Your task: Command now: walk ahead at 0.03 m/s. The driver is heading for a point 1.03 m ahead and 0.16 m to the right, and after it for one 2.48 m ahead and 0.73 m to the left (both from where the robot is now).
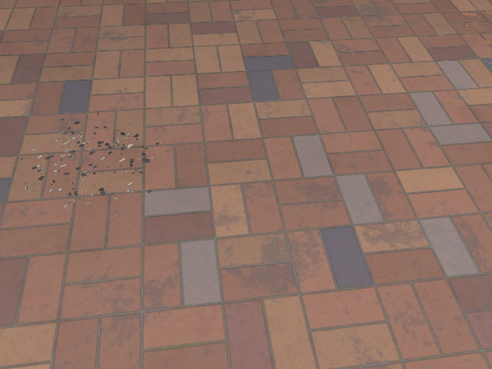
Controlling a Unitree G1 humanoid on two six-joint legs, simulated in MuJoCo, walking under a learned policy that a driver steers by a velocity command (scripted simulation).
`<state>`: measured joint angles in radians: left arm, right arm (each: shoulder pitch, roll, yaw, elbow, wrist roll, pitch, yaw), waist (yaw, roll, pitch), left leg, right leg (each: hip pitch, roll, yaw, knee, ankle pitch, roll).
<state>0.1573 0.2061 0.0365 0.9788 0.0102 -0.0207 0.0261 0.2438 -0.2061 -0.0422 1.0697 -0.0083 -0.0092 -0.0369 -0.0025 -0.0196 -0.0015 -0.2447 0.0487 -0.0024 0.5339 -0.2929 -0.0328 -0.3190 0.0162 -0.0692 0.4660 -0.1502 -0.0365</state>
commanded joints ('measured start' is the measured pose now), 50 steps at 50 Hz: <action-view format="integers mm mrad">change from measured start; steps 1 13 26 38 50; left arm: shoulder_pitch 20 22 5 182 -133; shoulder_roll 93 98 97 159 54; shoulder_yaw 22 24 25 54 22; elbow -19 27 63 99 -69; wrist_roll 0 -12 -13 -42 -53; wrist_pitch -6 8 20 -57 -105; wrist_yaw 3 3 10 -14 -59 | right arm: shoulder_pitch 12 51 54 48 325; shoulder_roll -103 -93 -76 -23 -51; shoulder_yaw -17 -11 -6 -5 1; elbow -19 4 18 -46 21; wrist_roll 7 10 7 34 6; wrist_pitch -28 -13 -4 -86 -82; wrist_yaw -1 -4 -9 14 32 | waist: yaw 10 -6 -1 36 -48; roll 84 21 28 -113 95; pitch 23 -17 18 95 110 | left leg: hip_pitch -98 -3 -2 -250 456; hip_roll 35 13 -1 -38 238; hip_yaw -40 -6 9 43 -218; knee -156 -94 -115 156 -304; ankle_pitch -12 199 151 -198 463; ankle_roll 45 47 40 133 214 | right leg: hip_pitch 110 152 155 140 -753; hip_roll -56 -63 -65 -275 -113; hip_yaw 66 62 67 478 71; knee -50 3 -8 -172 739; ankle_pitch -29 180 136 -600 -163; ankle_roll -24 -23 -17 -208 -37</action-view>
